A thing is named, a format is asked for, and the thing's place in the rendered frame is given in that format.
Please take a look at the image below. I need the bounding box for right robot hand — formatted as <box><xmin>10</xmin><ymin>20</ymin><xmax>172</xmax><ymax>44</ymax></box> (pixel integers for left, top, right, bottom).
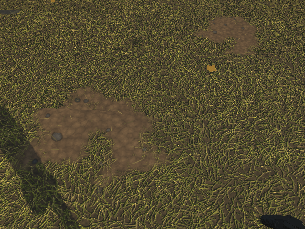
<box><xmin>260</xmin><ymin>215</ymin><xmax>305</xmax><ymax>229</ymax></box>

